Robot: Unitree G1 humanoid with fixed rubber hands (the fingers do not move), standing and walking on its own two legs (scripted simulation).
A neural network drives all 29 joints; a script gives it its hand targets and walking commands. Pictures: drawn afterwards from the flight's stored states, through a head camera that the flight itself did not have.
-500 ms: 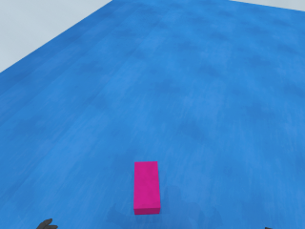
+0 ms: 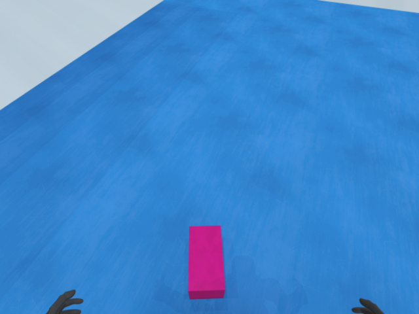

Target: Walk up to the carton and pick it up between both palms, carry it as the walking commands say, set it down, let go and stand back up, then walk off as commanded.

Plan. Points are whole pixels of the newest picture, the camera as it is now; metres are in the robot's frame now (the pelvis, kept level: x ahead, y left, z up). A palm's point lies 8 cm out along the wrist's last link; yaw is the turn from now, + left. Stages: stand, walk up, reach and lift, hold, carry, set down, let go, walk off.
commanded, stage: reach and lift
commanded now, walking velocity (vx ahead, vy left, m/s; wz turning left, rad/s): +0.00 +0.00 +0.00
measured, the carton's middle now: (205, 261) +0.46 +0.02 -0.71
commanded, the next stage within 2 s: none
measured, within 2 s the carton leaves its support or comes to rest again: neither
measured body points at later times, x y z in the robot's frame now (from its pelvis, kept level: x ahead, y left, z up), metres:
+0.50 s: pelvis +0.01 +0.01 -0.04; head +0.11 +0.01 +0.40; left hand +0.24 +0.27 -0.14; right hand +0.24 -0.26 -0.13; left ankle +0.00 +0.13 -0.74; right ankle +0.03 -0.10 -0.74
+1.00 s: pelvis -0.06 +0.01 -0.08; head +0.16 +0.01 +0.31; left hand +0.35 +0.23 -0.18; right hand +0.35 -0.21 -0.18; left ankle +0.00 +0.13 -0.74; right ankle +0.03 -0.10 -0.74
